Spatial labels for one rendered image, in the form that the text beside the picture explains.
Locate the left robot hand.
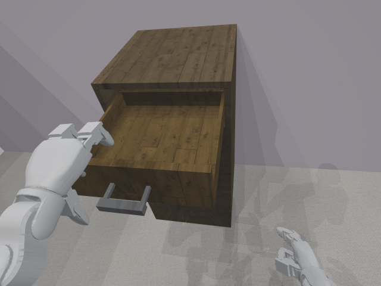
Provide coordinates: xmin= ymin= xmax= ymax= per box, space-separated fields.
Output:
xmin=25 ymin=122 xmax=114 ymax=225

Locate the handle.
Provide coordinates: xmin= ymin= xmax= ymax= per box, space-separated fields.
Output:
xmin=96 ymin=183 xmax=151 ymax=216

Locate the robot left forearm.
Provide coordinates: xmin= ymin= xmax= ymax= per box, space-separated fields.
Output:
xmin=0 ymin=187 xmax=65 ymax=286

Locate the robot right forearm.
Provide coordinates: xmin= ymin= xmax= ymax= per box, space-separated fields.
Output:
xmin=300 ymin=267 xmax=337 ymax=286

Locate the cabinet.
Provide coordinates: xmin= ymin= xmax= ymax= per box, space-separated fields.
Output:
xmin=91 ymin=24 xmax=237 ymax=228

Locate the drawer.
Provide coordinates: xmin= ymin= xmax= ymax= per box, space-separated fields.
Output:
xmin=71 ymin=90 xmax=225 ymax=209

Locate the right robot hand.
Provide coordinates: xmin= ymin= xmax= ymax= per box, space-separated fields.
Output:
xmin=275 ymin=227 xmax=321 ymax=282

